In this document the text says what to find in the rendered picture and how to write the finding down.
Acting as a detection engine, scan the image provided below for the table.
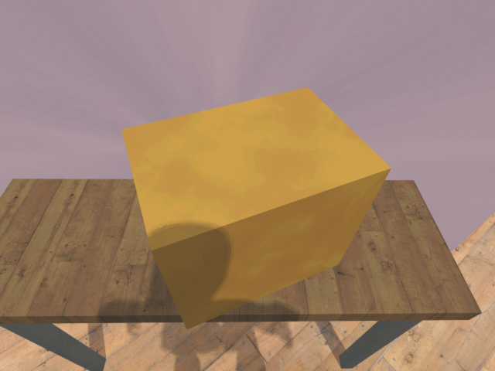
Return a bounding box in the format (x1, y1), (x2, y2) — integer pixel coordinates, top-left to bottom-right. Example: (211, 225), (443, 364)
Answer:
(0, 179), (482, 371)

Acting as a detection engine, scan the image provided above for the carton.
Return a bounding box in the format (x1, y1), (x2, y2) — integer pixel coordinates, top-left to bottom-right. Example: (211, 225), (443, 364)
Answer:
(121, 87), (391, 330)

